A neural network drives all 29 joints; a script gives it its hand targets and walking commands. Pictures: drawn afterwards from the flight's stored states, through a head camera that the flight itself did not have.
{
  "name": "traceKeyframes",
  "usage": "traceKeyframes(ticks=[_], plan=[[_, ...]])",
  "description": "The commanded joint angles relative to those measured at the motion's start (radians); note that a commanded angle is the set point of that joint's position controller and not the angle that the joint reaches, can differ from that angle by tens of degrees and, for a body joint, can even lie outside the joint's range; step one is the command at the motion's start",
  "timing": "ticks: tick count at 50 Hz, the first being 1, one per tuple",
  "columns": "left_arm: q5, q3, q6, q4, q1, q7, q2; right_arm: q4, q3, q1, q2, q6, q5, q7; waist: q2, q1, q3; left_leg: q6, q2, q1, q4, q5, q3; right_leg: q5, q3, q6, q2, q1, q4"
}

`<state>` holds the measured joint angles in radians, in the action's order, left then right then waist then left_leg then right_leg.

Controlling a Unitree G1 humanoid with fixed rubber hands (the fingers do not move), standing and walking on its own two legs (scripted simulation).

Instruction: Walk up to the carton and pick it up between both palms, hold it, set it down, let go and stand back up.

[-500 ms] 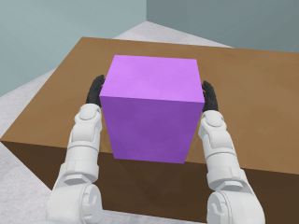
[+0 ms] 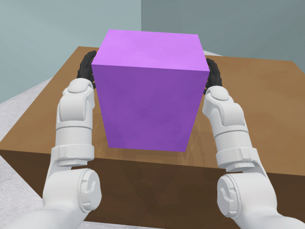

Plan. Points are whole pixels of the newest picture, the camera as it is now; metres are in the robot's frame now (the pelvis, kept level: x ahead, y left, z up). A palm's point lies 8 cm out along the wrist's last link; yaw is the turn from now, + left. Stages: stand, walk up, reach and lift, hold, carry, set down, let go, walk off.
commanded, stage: reach and lift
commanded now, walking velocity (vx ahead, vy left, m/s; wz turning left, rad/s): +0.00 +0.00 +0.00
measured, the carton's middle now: (149, 95) +0.42 +0.01 +0.16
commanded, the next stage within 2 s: hold in 1.40 s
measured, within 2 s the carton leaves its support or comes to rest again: neither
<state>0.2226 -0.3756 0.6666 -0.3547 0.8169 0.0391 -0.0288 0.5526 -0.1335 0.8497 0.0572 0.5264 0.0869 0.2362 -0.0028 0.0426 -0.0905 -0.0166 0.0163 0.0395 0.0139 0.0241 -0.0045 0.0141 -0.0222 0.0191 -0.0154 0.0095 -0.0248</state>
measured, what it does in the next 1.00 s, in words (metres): stands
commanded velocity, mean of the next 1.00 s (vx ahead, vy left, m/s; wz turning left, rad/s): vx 0.00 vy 0.00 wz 0.00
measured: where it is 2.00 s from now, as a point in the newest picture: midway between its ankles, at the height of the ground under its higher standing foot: outside the picture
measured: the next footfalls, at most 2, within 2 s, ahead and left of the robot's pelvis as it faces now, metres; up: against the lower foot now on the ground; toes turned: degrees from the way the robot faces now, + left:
none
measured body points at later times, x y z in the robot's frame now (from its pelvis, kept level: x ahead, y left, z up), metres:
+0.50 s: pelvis -0.01 +0.00 +0.00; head -0.02 -0.01 +0.45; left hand +0.37 +0.14 +0.19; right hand +0.36 -0.17 +0.17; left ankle +0.01 +0.13 -0.76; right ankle -0.02 -0.13 -0.76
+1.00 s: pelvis -0.01 -0.01 +0.00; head -0.01 -0.01 +0.45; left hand +0.36 +0.15 +0.18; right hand +0.37 -0.16 +0.17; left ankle +0.01 +0.13 -0.76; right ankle -0.02 -0.13 -0.76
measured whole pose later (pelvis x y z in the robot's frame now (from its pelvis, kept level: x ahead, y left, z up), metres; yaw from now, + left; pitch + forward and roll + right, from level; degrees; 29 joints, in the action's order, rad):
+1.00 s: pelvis -0.01 -0.01 +0.00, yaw +0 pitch -4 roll +0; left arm 0.32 -0.36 0.87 0.15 0.56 0.11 0.10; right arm 0.20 -0.04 0.62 0.03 0.57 0.09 0.21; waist 0.01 0.08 0.06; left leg -0.03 0.03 -0.10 0.09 0.07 0.00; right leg -0.02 0.00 0.01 -0.01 0.14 -0.09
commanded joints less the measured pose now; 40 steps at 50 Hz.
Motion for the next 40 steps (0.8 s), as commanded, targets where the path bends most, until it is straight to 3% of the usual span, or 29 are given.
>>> traceKeyframes(ticks=[1, 5, 12, 16, 21, 29, 35, 40], plan=[[-0.108, 0.319, 0.016, 0.086, 0.588, 0.141, 0.389, -0.209, 0.260, 0.670, -0.415, -0.045, 0.104, -0.106, 0.027, 0.003, -0.409, 0.016, -0.047, -0.231, -0.081, 0.237, 0.015, -0.174, 0.014, 0.044, 0.066, 0.065, 0.044], [-0.068, 0.270, 0.051, 0.097, 0.562, 0.164, 0.374, -0.191, 0.214, 0.630, -0.372, -0.030, 0.097, -0.111, 0.035, 0.014, -0.374, 0.011, -0.051, -0.246, -0.060, 0.243, 0.024, -0.167, 0.020, 0.047, 0.072, 0.082, 0.019], [-0.035, 0.276, 0.139, 0.319, 0.445, 0.221, 0.366, -0.329, 0.241, 0.492, -0.310, 0.003, 0.126, -0.098, 0.053, 0.052, -0.352, -0.020, -0.067, -0.336, -0.025, 0.383, 0.041, -0.286, 0.035, 0.050, 0.089, 0.170, -0.012], [-0.039, 0.311, 0.167, 0.450, 0.399, 0.232, 0.363, -0.433, 0.285, 0.444, -0.301, 0.002, 0.136, -0.101, 0.055, 0.063, -0.343, -0.022, -0.062, -0.351, 0.006, 0.366, 0.043, -0.288, 0.044, 0.059, 0.089, 0.184, -0.014], [-0.054, 0.354, 0.179, 0.557, 0.334, 0.222, 0.378, -0.533, 0.348, 0.390, -0.320, -0.004, 0.135, -0.108, 0.037, 0.055, -0.348, -0.010, -0.056, -0.350, 0.036, 0.306, 0.042, -0.283, 0.051, 0.071, 0.082, 0.212, 0.001], [-0.052, 0.351, 0.172, 0.562, 0.247, 0.220, 0.384, -0.591, 0.383, 0.307, -0.325, -0.008, 0.108, -0.114, -0.008, 0.032, -0.251, 0.032, -0.037, -0.279, 0.092, 0.131, 0.050, -0.178, 0.048, 0.085, 0.068, 0.197, -0.003], [-0.050, 0.343, 0.151, 0.527, 0.267, 0.193, 0.387, -0.551, 0.382, 0.356, -0.342, -0.023, 0.076, -0.154, -0.025, -0.013, -0.242, 0.067, -0.025, -0.238, 0.095, 0.045, 0.065, -0.022, 0.051, 0.080, 0.064, 0.140, 0.005], [-0.059, 0.354, 0.147, 0.525, 0.259, 0.198, 0.396, -0.504, 0.364, 0.321, -0.345, -0.022, 0.063, -0.156, -0.016, 0.017, -0.253, 0.056, -0.035, -0.273, 0.077, 0.090, 0.058, -0.090, 0.048, 0.087, 0.064, 0.136, 0.002]])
